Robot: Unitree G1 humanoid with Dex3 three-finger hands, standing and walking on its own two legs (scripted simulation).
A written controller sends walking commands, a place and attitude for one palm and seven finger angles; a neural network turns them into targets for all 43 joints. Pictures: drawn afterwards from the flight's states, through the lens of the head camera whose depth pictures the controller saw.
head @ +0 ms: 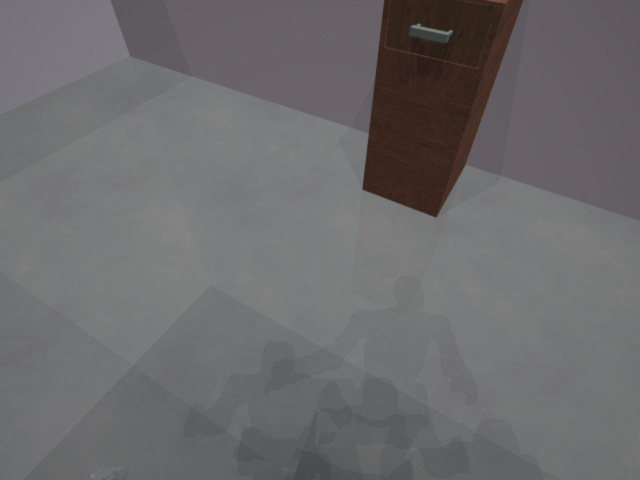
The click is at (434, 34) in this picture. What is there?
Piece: drawer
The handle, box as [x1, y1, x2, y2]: [409, 24, 452, 42]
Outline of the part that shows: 409,35 446,42 452,31 450,30 448,32 421,27 420,24 412,25 410,27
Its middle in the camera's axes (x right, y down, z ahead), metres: +0.36 -0.67 +1.25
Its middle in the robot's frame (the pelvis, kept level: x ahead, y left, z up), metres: +1.40 -0.29 +0.01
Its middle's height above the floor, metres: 0.78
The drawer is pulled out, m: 0.00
